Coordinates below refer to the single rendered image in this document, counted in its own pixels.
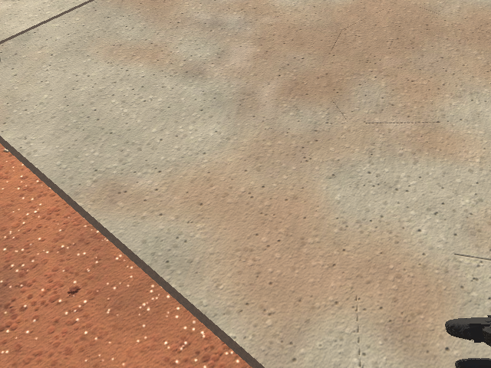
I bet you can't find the robot right hand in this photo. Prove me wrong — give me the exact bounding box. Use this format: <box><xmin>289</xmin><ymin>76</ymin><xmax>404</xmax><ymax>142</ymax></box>
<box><xmin>445</xmin><ymin>315</ymin><xmax>491</xmax><ymax>368</ymax></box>

